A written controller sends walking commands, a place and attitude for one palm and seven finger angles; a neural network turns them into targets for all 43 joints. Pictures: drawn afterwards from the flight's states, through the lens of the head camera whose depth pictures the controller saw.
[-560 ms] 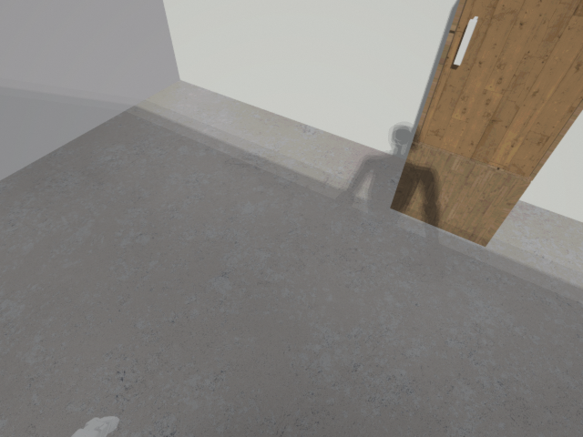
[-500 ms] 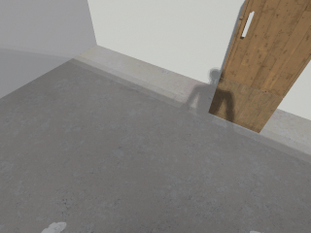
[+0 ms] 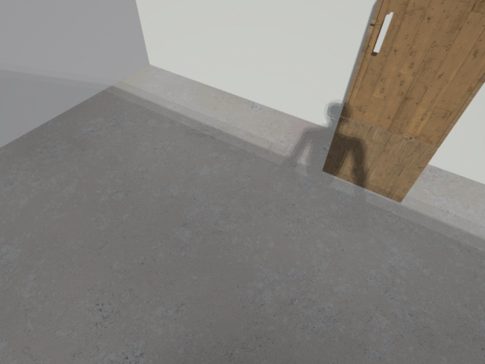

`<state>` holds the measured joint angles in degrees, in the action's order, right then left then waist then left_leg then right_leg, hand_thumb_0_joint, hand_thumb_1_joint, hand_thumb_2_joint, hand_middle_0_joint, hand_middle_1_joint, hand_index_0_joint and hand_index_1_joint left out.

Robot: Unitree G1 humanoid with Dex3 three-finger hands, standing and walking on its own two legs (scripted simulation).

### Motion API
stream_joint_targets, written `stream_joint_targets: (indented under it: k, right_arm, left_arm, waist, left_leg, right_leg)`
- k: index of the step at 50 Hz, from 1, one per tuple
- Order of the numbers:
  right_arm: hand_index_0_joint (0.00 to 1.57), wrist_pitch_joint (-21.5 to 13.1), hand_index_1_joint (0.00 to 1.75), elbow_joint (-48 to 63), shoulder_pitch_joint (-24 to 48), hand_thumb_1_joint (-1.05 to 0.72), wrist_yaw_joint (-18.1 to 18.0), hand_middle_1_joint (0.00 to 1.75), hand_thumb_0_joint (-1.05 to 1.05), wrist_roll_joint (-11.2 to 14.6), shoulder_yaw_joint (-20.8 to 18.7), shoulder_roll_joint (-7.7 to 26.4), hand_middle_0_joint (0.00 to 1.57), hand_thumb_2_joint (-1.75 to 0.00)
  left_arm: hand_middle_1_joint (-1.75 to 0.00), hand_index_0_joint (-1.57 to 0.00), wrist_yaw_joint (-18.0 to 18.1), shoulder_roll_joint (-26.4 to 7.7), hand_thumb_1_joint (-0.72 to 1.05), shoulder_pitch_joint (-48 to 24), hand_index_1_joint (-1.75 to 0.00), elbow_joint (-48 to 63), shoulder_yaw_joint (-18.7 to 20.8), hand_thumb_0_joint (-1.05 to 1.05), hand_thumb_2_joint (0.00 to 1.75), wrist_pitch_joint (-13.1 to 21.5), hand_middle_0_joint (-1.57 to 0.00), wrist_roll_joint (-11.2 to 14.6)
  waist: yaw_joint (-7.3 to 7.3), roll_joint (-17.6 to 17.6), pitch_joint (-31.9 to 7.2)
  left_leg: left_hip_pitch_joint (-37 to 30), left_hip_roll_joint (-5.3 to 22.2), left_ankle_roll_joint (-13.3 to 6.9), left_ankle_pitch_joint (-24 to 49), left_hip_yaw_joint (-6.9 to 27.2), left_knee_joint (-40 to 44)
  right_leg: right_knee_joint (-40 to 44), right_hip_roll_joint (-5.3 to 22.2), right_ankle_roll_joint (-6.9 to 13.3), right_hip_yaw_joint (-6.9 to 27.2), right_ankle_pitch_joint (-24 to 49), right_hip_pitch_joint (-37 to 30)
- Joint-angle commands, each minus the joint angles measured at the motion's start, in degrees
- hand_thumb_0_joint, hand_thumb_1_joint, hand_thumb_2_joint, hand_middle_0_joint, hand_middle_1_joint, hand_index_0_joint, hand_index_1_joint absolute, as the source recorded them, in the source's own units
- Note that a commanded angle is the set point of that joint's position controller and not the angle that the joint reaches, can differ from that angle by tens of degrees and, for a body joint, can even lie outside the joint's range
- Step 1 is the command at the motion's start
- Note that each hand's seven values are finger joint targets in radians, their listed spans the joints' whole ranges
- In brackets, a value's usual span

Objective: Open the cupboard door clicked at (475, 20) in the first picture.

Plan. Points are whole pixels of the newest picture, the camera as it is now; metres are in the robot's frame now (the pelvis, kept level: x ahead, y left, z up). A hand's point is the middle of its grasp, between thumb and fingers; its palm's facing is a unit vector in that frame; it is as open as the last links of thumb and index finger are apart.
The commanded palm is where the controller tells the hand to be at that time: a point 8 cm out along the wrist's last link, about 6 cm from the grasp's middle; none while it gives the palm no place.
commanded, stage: stand and wait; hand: left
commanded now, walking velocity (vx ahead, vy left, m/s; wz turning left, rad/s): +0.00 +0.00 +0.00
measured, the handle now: (383, 32) +1.22 -0.46 +0.05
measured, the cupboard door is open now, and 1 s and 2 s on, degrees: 0 0 0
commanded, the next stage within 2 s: look at it before walking up in 0.30 s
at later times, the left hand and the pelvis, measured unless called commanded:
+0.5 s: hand out of the picture +0.08 +0.24 -0.16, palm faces -0.04 -0.94 -0.33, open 7.4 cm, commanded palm none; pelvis -0.01 +0.00 +0.00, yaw +0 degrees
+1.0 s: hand out of the picture +0.08 +0.25 -0.15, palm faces -0.04 -0.94 -0.34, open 7.4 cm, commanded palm none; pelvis +0.00 +0.00 +0.00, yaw -1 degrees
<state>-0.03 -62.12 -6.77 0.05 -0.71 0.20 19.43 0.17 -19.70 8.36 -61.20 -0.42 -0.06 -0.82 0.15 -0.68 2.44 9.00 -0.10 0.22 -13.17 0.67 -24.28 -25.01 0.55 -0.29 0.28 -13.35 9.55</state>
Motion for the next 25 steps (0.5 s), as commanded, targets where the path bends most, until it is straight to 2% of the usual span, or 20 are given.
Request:
stream_joint_targets:
  k: [1,6,9,25]
  right_arm:
    - [0.20,-1.7,0.30,3.7,4.1,-0.90,-0.7,0.30,0.00,0.1,-2.4,11.7,0.20,-0.90]
    - [0.20,-1.6,0.30,2.8,3.7,-0.90,-0.6,0.30,0.00,0.1,-2.4,11.8,0.20,-0.90]
    - [0.20,-1.6,0.30,2.5,3.4,-0.90,-0.5,0.30,0.00,0.1,-2.4,11.8,0.20,-0.90]
    - [0.20,-1.7,0.30,1.9,3.3,-0.90,-0.5,0.30,0.00,0.2,-2.4,11.9,0.20,-0.90]
  left_arm:
    - [-0.30,-0.20,0.5,-11.9,0.90,-3.4,-0.30,3.9,2.5,0.00,0.90,1.5,-0.20,0.3]
    - [-0.30,-0.20,0.5,-12.0,0.90,-3.6,-0.30,3.4,2.4,0.00,0.90,1.5,-0.20,0.3]
    - [-0.30,-0.20,0.5,-12.0,0.90,-3.5,-0.30,3.1,2.5,0.00,0.90,1.6,-0.20,0.3]
    - [-0.30,-0.20,0.4,-11.8,0.90,-3.6,-0.30,2.9,2.4,0.00,0.90,1.6,-0.20,0.2]
  waist:
    - [-0.08,0.4,-4.5]
    - [-0.09,0.5,-2.7]
    - [-0.12,0.0,-3.1]
    - [-0.25,0.8,-3.8]
  left_leg:
    - [-0.2,6.2,-2.0,7.4,4.8,4.5]
    - [0.6,6.2,-1.9,4.6,5.0,5.4]
    - [0.2,6.2,-1.8,4.7,5.0,5.4]
    - [-0.7,6.7,-1.7,6.0,4.8,6.0]
  right_leg:
    - [5.0,6.5,2.2,5.9,7.9,-1.3]
    - [6.5,6.5,2.2,6.3,3.7,-0.1]
    - [6.8,6.5,2.2,6.6,3.2,0.2]
    - [6.9,6.3,2.1,6.4,5.2,-0.2]
